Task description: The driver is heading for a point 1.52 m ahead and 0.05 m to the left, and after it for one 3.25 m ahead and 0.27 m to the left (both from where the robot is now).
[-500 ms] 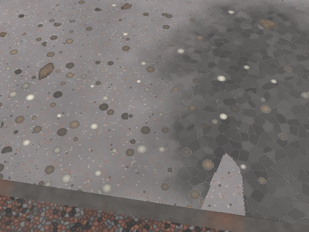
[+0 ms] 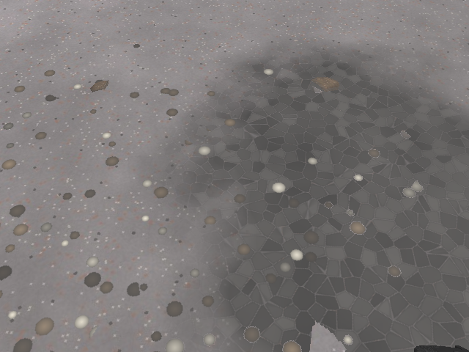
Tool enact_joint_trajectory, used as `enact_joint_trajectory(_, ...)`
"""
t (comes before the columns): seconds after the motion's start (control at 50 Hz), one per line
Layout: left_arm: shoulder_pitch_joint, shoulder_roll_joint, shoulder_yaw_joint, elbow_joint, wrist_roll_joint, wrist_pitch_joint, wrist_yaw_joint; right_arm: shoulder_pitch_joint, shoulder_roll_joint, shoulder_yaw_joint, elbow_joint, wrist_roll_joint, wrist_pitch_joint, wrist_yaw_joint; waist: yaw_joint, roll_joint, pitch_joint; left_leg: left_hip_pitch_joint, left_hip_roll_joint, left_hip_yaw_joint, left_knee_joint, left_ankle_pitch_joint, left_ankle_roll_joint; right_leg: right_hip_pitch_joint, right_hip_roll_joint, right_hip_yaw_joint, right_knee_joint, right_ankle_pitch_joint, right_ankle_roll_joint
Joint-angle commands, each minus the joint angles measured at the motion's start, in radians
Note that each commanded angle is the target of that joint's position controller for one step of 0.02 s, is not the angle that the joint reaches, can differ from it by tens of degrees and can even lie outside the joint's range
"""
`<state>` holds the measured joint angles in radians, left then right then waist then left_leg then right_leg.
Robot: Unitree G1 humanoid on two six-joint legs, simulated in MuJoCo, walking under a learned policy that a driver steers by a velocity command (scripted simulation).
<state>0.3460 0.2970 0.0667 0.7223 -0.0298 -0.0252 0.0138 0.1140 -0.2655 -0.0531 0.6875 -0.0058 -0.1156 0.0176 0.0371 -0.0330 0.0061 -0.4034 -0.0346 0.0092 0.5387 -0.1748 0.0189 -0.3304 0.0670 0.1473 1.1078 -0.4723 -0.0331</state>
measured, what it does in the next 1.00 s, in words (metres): walks ahead: right foot, then left foot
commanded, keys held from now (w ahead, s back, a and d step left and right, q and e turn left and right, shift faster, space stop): w+e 0.22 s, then w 0.28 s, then w+q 0.50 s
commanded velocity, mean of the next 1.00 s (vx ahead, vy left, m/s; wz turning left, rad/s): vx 0.50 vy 0.00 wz -0.09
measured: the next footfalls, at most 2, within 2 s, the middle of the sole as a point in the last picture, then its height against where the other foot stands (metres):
right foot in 0.42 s outside the picture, level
left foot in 0.98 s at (257, 280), level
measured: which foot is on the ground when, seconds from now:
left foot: down 0.00-0.42, up 0.44-0.96, down 0.98-1.00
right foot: up 0.00-0.40, down 0.42-1.00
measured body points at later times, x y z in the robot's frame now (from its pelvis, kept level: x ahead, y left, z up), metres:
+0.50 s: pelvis +0.26 -0.08 +0.00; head +0.30 -0.09 +0.44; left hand +0.52 +0.11 -0.08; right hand +0.21 -0.36 -0.14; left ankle +0.11 +0.11 -0.65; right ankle +0.32 -0.18 -0.73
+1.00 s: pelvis +0.54 -0.09 -0.01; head +0.58 -0.09 +0.43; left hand +0.59 +0.19 -0.14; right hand +0.73 -0.35 -0.11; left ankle +0.66 -0.02 -0.73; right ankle +0.33 -0.18 -0.70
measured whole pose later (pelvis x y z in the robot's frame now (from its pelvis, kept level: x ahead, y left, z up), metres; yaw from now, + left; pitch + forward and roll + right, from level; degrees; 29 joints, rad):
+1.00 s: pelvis +0.54 -0.09 -0.01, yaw -2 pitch +2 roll -1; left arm 0.32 0.28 0.07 0.83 0.00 -0.04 0.03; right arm 0.09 -0.27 -0.05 0.71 0.02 -0.05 0.06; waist 0.03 0.01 0.04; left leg -0.54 -0.02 0.05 0.61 -0.12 0.11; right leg 0.02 -0.04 -0.19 0.62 -0.48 0.01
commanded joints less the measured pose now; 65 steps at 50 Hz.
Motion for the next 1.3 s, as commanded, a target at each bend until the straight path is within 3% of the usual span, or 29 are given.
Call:
enact_joint_trajectory(0.02,-0.078,0.128,0.034,-0.113,0.013,-0.014,-0.001,0.115,-0.106,-0.034,-0.019,-0.005,0.009,-0.009,-0.085,0.099,-0.023,0.380,0.326,-0.404,-0.284,-0.115,0.152,-0.427,-0.131,0.002,0.144,0.126,0.020)
enact_joint_trajectory(0.08,-0.069,0.072,0.027,-0.121,-0.001,0.000,-0.014,0.106,-0.096,-0.032,0.005,-0.002,-0.001,-0.012,-0.056,0.148,-0.003,0.293,0.281,-0.230,-0.346,0.026,0.153,-0.369,-0.170,-0.033,0.079,0.173,0.027)
enact_joint_trajectory(0.22,-0.205,0.036,0.010,-0.160,0.006,-0.004,-0.035,0.126,-0.164,-0.050,0.061,0.001,0.009,-0.020,-0.085,0.098,0.025,0.344,0.277,0.010,-0.378,0.242,0.150,-0.397,-0.179,-0.082,-0.232,0.437,0.043)
enact_joint_trajectory(0.28,-0.305,0.005,-0.006,-0.188,0.008,-0.015,-0.052,0.187,-0.182,-0.051,0.097,0.014,0.019,-0.018,-0.123,0.083,0.056,0.359,0.281,0.059,-0.382,0.244,0.143,-0.337,-0.152,-0.130,-0.385,0.477,0.021)
enact_joint_trajectory(0.34,-0.355,0.021,-0.003,-0.215,0.007,-0.019,-0.063,0.223,-0.210,-0.057,0.129,0.034,0.034,-0.013,-0.118,0.092,0.082,0.437,0.320,0.068,-0.356,0.324,0.139,-0.313,-0.126,-0.156,-0.477,0.388,-0.016)
enact_joint_trajectory(0.38,-0.312,0.056,0.013,-0.215,0.016,-0.019,-0.065,0.216,-0.239,-0.063,0.141,0.044,0.045,-0.016,-0.066,0.125,0.040,0.479,0.329,0.093,-0.248,0.624,0.122,-0.198,-0.076,-0.197,-0.522,0.301,-0.055)
enact_joint_trajectory(0.42,-0.046,0.139,0.061,-0.137,0.019,-0.014,-0.051,0.210,-0.224,-0.050,0.147,0.041,0.053,-0.025,0.083,0.112,-0.118,0.363,0.268,0.165,0.082,0.771,0.070,0.218,-0.014,-0.222,-0.601,0.391,-0.110)
enact_joint_trajectory(0.44,0.122,0.228,0.086,-0.106,0.021,-0.004,-0.030,0.216,-0.158,-0.022,0.117,0.002,0.046,-0.027,0.133,-0.036,-0.253,0.093,0.214,0.178,0.421,0.354,0.026,0.549,-0.215,0.046,-0.553,0.472,-0.172)
enact_joint_trajectory(0.46,0.090,0.286,0.081,-0.109,0.018,-0.011,-0.033,0.329,-0.059,0.013,0.099,0.000,0.024,-0.010,0.022,-0.238,-0.398,-0.230,0.041,0.044,0.719,-0.424,-0.015,0.763,-0.437,0.554,-0.692,0.273,-0.340)
enact_joint_trajectory(0.48,0.090,0.185,0.056,-0.116,0.019,-0.021,-0.040,0.222,-0.167,-0.014,0.109,0.039,0.006,-0.001,0.089,-0.094,-0.373,-0.321,0.075,-0.087,0.804,-0.407,-0.004,0.716,-0.432,0.556,-0.766,0.202,-0.310)
enact_joint_trajectory(0.5,0.036,0.157,0.043,-0.107,0.021,-0.030,-0.043,0.127,-0.184,-0.020,0.069,0.060,-0.003,0.002,0.079,-0.083,-0.210,-0.380,0.110,-0.067,0.791,-0.320,0.008,0.583,-0.393,0.393,-0.783,0.285,-0.270)
enact_joint_trajectory(0.52,-0.028,0.129,0.034,-0.103,0.020,-0.036,-0.042,0.111,-0.165,-0.015,0.075,0.050,-0.003,-0.005,0.037,-0.017,-0.135,-0.348,0.155,-0.063,0.728,-0.229,0.009,0.443,-0.356,0.271,-0.796,0.385,-0.239)
enact_joint_trajectory(0.54,-0.078,0.094,0.024,-0.104,0.026,-0.040,-0.043,0.117,-0.162,-0.019,0.085,0.033,0.004,-0.008,0.003,-0.016,-0.083,-0.300,0.179,-0.065,0.671,-0.175,0.000,0.333,-0.322,0.180,-0.825,0.460,-0.224)
enact_joint_trajectory(0.58,-0.113,0.070,0.020,-0.097,0.038,-0.058,-0.042,0.181,-0.133,-0.019,0.111,0.034,0.032,-0.005,-0.046,-0.041,-0.072,-0.204,0.202,-0.082,0.636,-0.102,-0.012,0.224,-0.301,0.100,-0.897,0.486,-0.217)
enact_joint_trajectory(0.68,-0.090,0.088,0.028,-0.034,0.050,-0.087,-0.026,0.107,-0.097,-0.017,0.094,0.031,0.063,-0.014,-0.040,-0.015,0.019,-0.301,0.171,-0.131,0.467,0.095,-0.045,0.186,-0.288,-0.086,-0.976,0.561,-0.191)
enact_joint_trajectory(0.78,-0.070,0.111,0.030,0.004,0.041,-0.085,-0.011,-0.026,-0.063,-0.002,0.052,0.025,0.050,0.013,0.012,-0.006,0.065,-0.269,0.135,-0.057,0.185,0.320,-0.025,0.233,-0.273,-0.223,-1.004,0.560,-0.138)
enact_joint_trajectory(0.86,-0.013,0.129,0.039,0.049,0.026,-0.058,-0.004,-0.113,-0.057,0.005,-0.008,0.024,0.048,0.040,0.044,0.003,0.091,-0.336,0.117,-0.015,0.086,0.232,0.013,0.406,-0.325,-0.261,-0.938,0.668,-0.124)
enact_joint_trajectory(0.92,-0.036,0.166,0.049,0.050,0.020,-0.031,0.011,-0.083,-0.088,-0.010,-0.037,0.024,0.052,0.055,-0.001,-0.044,0.033,-0.240,0.050,0.067,0.074,0.069,0.064,0.478,-0.338,-0.300,-0.781,1.076,-0.090)
enact_joint_trajectory(0.96,-0.061,0.185,0.051,0.042,0.018,-0.013,0.025,0.110,-0.155,-0.048,-0.006,0.026,0.059,0.049,-0.114,-0.060,-0.086,0.032,-0.028,0.106,0.048,0.029,0.118,0.429,-0.308,-0.334,-0.495,1.287,-0.053)
enact_joint_trajectory(0.98,-0.064,0.174,0.043,0.031,0.021,-0.017,0.031,0.274,-0.223,-0.081,0.027,0.027,0.064,0.032,-0.198,-0.004,-0.174,0.325,0.003,0.002,-0.001,0.082,0.167,0.241,-0.266,-0.340,-0.233,1.097,-0.013)
enact_joint_trajectory(1.0,0.047,0.033,-0.002,-0.016,0.055,-0.043,0.011,0.320,-0.334,-0.106,0.031,0.032,0.065,0.017,-0.112,0.261,-0.283,0.729,0.276,-0.515,-0.022,0.002,0.354,-0.228,-0.083,-0.302,0.161,0.224,0.060)
enact_joint_trajectory(1.02,-0.012,0.063,-0.008,-0.022,0.035,-0.086,-0.007,0.333,-0.281,-0.086,0.008,0.030,0.057,0.018,-0.149,0.209,-0.428,0.850,0.370,-0.870,-0.195,-0.105,0.434,-0.393,0.008,-0.072,0.322,-0.114,0.057)
enact_joint_trajectory(1.04,-0.115,0.122,0.008,-0.052,-0.006,-0.112,-0.022,0.304,-0.226,-0.071,0.009,0.020,0.052,0.016,-0.175,0.148,-0.304,0.778,0.342,-0.722,-0.226,-0.104,0.368,-0.487,-0.061,-0.020,0.324,-0.041,0.031)
enact_joint_trajectory(1.06,-0.156,0.114,0.001,-0.068,-0.008,-0.125,-0.022,0.246,-0.195,-0.063,-0.001,0.024,0.048,0.014,-0.141,0.071,-0.193,0.625,0.300,-0.593,-0.230,-0.054,0.327,-0.479,-0.107,-0.035,0.236,0.043,0.015)
enact_joint_trajectory(1.08,-0.170,0.111,0.005,-0.064,0.017,-0.126,-0.015,0.177,-0.165,-0.053,-0.014,0.026,0.049,0.013,-0.093,0.019,-0.105,0.462,0.259,-0.493,-0.244,0.052,0.299,-0.430,-0.141,-0.050,0.134,0.088,0.021)
enact_joint_trajectory(1.1,-0.155,0.123,0.014,-0.061,0.033,-0.116,-0.011,0.134,-0.136,-0.042,-0.032,0.016,0.048,0.008,-0.056,0.037,-0.075,0.352,0.230,-0.430,-0.266,0.145,0.289,-0.353,-0.166,-0.048,0.075,0.122,0.030)
enact_joint_trajectory(1.18,-0.141,0.080,0.007,-0.069,0.048,-0.075,-0.005,0.119,-0.167,-0.050,-0.046,0.015,0.047,-0.010,-0.018,0.068,-0.035,0.158,0.174,-0.311,-0.313,0.308,0.288,-0.269,-0.163,-0.090,-0.106,0.207,0.091)
enact_joint_trajectory(1.26,-0.295,0.039,-0.013,-0.103,0.044,-0.077,-0.010,0.170,-0.188,-0.058,-0.028,0.028,0.059,-0.029,-0.080,0.106,-0.018,0.103,0.100,-0.239,-0.289,0.205,0.218,-0.192,-0.105,-0.107,-0.427,0.489,0.113)
enact_joint_trajectory(1.3,-0.353,0.049,-0.012,-0.117,0.030,-0.084,-0.018,0.208,-0.192,-0.059,-0.016,0.030,0.067,-0.032,-0.108,0.120,-0.021,0.119,0.110,-0.275,-0.272,0.133,0.202,-0.152,-0.075,-0.105,-0.517,0.554,0.115)
Keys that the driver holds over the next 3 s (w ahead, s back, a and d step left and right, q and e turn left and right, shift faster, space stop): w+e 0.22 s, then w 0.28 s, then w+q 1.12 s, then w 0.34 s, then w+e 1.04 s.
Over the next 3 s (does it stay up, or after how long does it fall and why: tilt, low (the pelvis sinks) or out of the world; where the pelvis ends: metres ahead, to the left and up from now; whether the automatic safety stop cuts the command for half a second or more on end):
stays up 1.62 0.16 -0.01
